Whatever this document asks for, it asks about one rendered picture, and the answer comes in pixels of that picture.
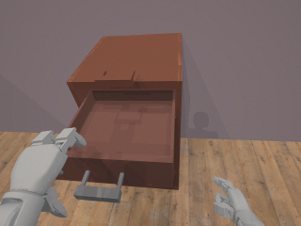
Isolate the right robot hand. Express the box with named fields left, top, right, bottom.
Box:
left=214, top=176, right=251, bottom=223

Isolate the drawer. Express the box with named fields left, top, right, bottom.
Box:
left=55, top=89, right=176, bottom=188

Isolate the right robot forearm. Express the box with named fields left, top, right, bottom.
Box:
left=235, top=210, right=265, bottom=226

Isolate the left robot forearm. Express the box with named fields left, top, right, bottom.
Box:
left=0, top=190, right=45, bottom=226

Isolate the cabinet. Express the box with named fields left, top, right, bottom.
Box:
left=66, top=33, right=182, bottom=190

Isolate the left robot hand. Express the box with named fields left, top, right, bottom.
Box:
left=9, top=127, right=87, bottom=218

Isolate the handle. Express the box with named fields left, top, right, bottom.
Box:
left=73, top=170, right=124, bottom=203
left=94, top=75, right=134, bottom=88

